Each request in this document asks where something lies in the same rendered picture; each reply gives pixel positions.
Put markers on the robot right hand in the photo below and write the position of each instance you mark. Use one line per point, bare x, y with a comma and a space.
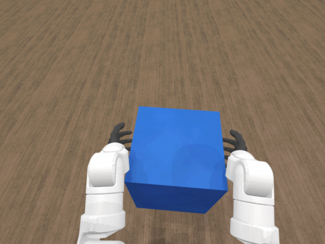
239, 143

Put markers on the right robot forearm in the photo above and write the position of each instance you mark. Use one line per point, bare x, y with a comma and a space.
253, 191

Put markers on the robot left hand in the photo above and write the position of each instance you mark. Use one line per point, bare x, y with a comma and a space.
115, 135

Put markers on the left robot forearm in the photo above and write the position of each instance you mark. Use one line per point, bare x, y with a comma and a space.
104, 214

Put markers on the carton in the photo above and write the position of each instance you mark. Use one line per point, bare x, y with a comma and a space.
176, 161

